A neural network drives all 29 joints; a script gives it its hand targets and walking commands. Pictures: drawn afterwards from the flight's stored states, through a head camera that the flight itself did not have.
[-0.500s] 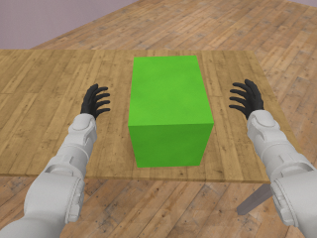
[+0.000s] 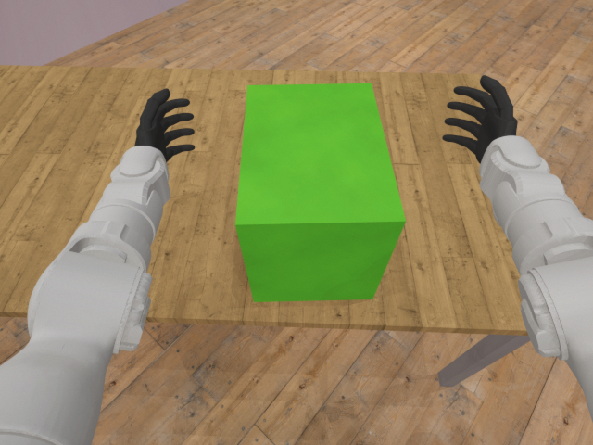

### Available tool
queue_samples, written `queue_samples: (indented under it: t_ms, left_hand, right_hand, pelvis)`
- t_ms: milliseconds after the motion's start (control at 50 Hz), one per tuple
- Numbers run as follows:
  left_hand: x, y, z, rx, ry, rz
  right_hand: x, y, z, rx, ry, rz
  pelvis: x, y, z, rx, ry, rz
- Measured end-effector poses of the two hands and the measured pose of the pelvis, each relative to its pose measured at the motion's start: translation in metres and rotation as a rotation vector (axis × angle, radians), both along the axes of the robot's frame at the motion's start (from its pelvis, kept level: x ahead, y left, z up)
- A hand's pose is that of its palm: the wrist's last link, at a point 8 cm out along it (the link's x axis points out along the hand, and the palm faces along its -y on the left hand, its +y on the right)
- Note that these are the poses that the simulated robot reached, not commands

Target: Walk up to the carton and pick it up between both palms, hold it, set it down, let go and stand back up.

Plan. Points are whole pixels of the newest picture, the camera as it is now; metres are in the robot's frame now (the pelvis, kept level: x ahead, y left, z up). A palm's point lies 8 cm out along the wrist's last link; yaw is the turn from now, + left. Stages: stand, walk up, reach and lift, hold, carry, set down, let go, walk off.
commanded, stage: reach and lift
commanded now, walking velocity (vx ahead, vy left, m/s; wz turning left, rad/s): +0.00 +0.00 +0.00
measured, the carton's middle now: (311, 194) +0.54 +0.04 -0.04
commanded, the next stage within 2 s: none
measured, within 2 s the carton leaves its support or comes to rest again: neither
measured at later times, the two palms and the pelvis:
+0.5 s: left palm (177, 198) +0.45 +0.25 +0.04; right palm (457, 195) +0.48 -0.17 +0.05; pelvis +0.01 +0.01 -0.01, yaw +0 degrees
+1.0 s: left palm (201, 214) +0.45 +0.22 +0.00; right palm (438, 210) +0.48 -0.16 +0.01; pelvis +0.00 +0.01 -0.03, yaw -1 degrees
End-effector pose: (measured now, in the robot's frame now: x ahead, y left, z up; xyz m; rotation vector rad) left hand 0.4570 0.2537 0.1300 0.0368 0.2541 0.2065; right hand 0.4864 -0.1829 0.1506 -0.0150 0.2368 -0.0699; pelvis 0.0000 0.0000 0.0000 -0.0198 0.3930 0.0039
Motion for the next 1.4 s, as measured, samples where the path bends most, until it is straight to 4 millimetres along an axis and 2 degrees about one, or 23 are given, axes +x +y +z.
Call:
queue_samples:
  t_ms: [80, 140, 400, 700, 940, 1180, 1280, 1400]
  left_hand:
    - [0.005, 0.0, 0.001, 0.008, 0.001, -0.007]
    - [0.005, -0.001, -0.005, 0.014, 0.01, -0.019]
    - [-0.008, -0.003, -0.079, 0.003, 0.059, -0.018]
    - [-0.006, -0.016, -0.115, 0.004, 0.053, -0.036]
    - [-0.004, -0.03, -0.129, -0.002, 0.031, -0.055]
    - [-0.004, -0.057, -0.128, -0.031, 0.007, -0.076]
    - [-0.006, -0.058, -0.126, -0.036, 0.016, -0.054]
    - [-0.008, -0.058, -0.123, -0.035, 0.025, -0.049]
  right_hand:
    - [0.005, 0.001, 0.003, -0.003, 0.0, -0.001]
    - [0.006, 0.001, -0.005, -0.011, 0.014, -0.002]
    - [-0.006, 0.011, -0.082, -0.015, 0.058, 0.016]
    - [-0.01, 0.008, -0.123, -0.038, 0.051, 0.012]
    - [-0.006, 0.02, -0.137, -0.023, 0.023, 0.032]
    - [-0.011, 0.049, -0.136, -0.005, 0.017, 0.057]
    - [-0.013, 0.064, -0.134, 0.007, 0.019, 0.063]
    - [-0.016, 0.064, -0.132, 0.007, 0.035, 0.042]
  pelvis:
    - [0.001, 0.0, 0.001, -0.001, 0.008, 0.002]
    - [0.003, 0.001, 0.002, -0.001, 0.007, 0.004]
    - [0.007, 0.005, -0.006, -0.007, 0.087, 0.004]
    - [0.004, 0.009, -0.023, -0.007, 0.152, -0.013]
    - [0.001, 0.009, -0.033, -0.009, 0.184, -0.018]
    - [-0.004, 0.006, -0.035, -0.004, 0.169, -0.013]
    - [-0.005, 0.006, -0.033, -0.003, 0.152, -0.011]
    - [-0.005, 0.008, -0.028, -0.008, 0.136, -0.009]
